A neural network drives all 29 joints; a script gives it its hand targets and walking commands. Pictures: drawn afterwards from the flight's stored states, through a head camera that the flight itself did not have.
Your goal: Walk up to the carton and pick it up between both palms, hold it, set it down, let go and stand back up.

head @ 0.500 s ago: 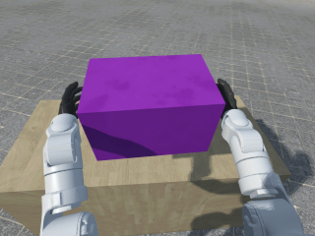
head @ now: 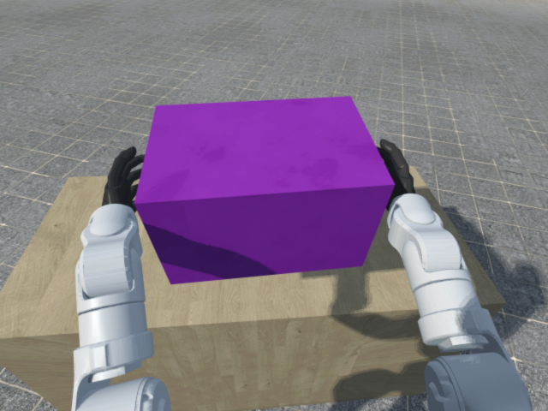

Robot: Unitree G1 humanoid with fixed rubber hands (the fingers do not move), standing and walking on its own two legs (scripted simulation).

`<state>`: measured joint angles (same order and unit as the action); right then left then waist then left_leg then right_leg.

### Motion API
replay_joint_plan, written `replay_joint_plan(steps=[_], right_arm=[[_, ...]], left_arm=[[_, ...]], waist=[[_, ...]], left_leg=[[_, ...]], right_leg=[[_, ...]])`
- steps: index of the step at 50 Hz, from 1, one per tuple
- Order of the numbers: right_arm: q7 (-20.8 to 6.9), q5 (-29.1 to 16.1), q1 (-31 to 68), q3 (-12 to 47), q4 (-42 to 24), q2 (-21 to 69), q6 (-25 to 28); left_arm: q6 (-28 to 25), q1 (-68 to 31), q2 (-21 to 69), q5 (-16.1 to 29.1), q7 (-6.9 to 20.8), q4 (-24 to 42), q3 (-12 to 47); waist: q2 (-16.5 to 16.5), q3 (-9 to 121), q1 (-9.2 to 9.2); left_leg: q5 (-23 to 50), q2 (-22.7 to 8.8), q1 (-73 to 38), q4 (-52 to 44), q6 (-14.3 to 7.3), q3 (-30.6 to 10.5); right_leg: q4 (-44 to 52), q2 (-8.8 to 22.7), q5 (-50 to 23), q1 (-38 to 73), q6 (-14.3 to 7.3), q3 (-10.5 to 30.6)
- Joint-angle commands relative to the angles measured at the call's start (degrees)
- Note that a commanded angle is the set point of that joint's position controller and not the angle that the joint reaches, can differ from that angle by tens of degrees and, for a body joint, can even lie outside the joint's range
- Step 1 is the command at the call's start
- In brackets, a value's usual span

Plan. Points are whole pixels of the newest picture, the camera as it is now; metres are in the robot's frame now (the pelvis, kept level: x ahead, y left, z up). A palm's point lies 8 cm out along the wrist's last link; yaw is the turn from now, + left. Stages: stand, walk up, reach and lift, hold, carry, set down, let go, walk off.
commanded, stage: hold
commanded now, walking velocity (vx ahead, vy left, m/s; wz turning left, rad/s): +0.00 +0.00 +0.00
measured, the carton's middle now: (262, 188) +0.39 +0.00 +0.15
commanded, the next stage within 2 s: none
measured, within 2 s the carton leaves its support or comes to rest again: neither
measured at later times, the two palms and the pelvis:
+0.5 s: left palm (121, 202) +0.35 +0.19 +0.18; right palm (398, 193) +0.34 -0.19 +0.17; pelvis -0.01 +0.00 +0.00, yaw +0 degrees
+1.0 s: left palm (122, 204) +0.35 +0.19 +0.18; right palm (398, 194) +0.34 -0.19 +0.17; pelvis +0.00 +0.00 +0.00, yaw +0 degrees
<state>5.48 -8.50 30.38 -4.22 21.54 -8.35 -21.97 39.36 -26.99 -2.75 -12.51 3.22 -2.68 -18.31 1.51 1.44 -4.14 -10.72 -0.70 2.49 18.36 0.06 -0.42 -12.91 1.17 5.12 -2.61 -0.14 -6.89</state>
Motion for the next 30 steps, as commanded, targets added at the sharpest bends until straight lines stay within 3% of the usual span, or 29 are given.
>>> replay_joint_plan(steps=[1,3,4,5,6,9,11,16,18,22,23,26,27,30], right_arm=[[-8.69,-5.97,38.66,20.36,-17.34,26.67,4.14],[-8.77,-5.15,38.92,18.70,-14.99,27.97,3.45],[-9.01,-4.60,40.86,18.69,-14.76,28.99,3.71],[-9.31,-4.11,42.05,18.42,-15.19,28.72,3.95],[-9.53,-4.46,43.87,19.70,-15.62,29.98,4.31],[-9.42,-5.29,47.04,20.66,-19.50,30.00,5.42],[-9.25,-5.17,44.41,20.36,-17.97,29.06,5.35],[-9.53,-4.00,43.09,18.86,-13.36,29.31,4.05],[-9.60,-4.26,42.73,19.42,-14.55,30.10,4.71],[-9.63,-4.84,44.41,19.87,-16.21,29.21,5.35],[-9.53,-5.50,44.63,20.32,-17.06,29.13,5.39],[-9.39,-4.37,42.97,18.57,-13.87,28.22,4.41],[-9.69,-4.01,45.48,18.75,-14.16,29.36,4.88],[-10.03,-4.86,48.10,19.92,-17.15,30.20,5.90]], left_arm=[[-3.75,-37.68,23.65,10.65,8.63,10.49,28.02],[-3.23,-37.72,22.38,9.93,9.55,7.31,25.71],[-3.00,-38.14,23.44,9.52,10.19,5.16,24.60],[-3.21,-39.26,23.51,9.00,10.37,4.21,24.11],[-3.71,-40.42,23.62,9.22,10.36,4.93,24.26],[-4.70,-42.62,25.03,11.31,9.82,6.73,27.16],[-4.92,-41.29,25.24,11.18,9.33,5.41,27.72],[-4.05,-40.54,24.17,9.25,9.87,3.24,24.39],[-4.67,-40.93,24.94,9.44,10.17,5.08,25.55],[-5.10,-41.29,24.72,10.25,9.33,4.62,26.17],[-4.84,-40.56,24.52,10.20,9.12,5.28,25.94],[-3.93,-39.44,24.11,9.15,9.47,3.05,24.66],[-4.32,-41.37,24.29,9.13,9.62,3.24,24.38],[-5.00,-43.09,25.29,10.41,9.32,4.38,25.94]], waist=[[-2.96,18.75,-0.99],[-2.14,13.64,-1.14],[-0.92,13.46,-0.29],[-1.86,14.07,0.00],[-1.05,16.84,0.49],[-2.10,23.39,-0.50],[-3.30,23.15,-0.79],[-1.10,16.19,-0.40],[-3.06,20.07,-0.36],[-3.08,20.90,-0.81],[-2.68,20.37,0.26],[-2.95,16.04,-0.95],[-1.26,17.65,0.50],[-2.21,21.11,0.33]], left_leg=[[19.15,3.78,2.08,-1.71,3.08,0.79],[9.89,4.03,7.45,-4.17,1.87,1.48],[7.72,4.09,8.94,-5.40,1.22,1.48],[6.94,4.18,9.80,-5.67,0.59,1.41],[7.06,4.17,9.15,-5.34,0.59,1.60],[14.23,4.32,4.82,-2.80,1.48,1.67],[16.42,4.00,3.88,-1.84,2.19,1.22],[9.17,3.78,8.39,-4.49,0.97,1.32],[10.63,4.27,7.81,-3.80,1.06,1.45],[16.07,3.93,5.22,-2.41,2.10,1.16],[15.51,3.98,6.00,-2.56,1.96,1.09],[9.72,3.68,7.29,-4.12,1.69,1.13],[8.14,3.60,7.45,-4.50,1.22,0.88],[11.61,3.61,6.62,-3.65,1.25,1.52]], right_leg=[[-1.51,-3.94,-9.43,16.41,-0.79,2.93],[-0.98,-3.02,-3.80,16.04,-0.67,3.21],[-0.84,-3.06,-2.53,16.55,-0.28,3.05],[-1.14,-2.43,-2.16,16.22,-0.37,3.45],[-1.57,-2.52,-2.19,17.66,-0.31,3.66],[-2.32,-3.36,-8.03,18.53,-0.22,3.54],[-2.43,-3.65,-8.28,16.91,-0.44,3.23],[-1.20,-3.23,-2.77,16.43,-0.42,3.12],[-2.03,-2.91,-5.61,18.30,-0.12,3.44],[-2.13,-3.64,-7.32,16.79,-0.44,2.99],[-1.77,-3.45,-6.98,16.74,-0.47,3.41],[-1.03,-3.42,-2.24,16.12,-0.68,3.35],[-1.16,-3.13,-0.74,15.55,-0.70,3.37],[-2.11,-3.52,-4.63,16.33,-0.66,2.79]])
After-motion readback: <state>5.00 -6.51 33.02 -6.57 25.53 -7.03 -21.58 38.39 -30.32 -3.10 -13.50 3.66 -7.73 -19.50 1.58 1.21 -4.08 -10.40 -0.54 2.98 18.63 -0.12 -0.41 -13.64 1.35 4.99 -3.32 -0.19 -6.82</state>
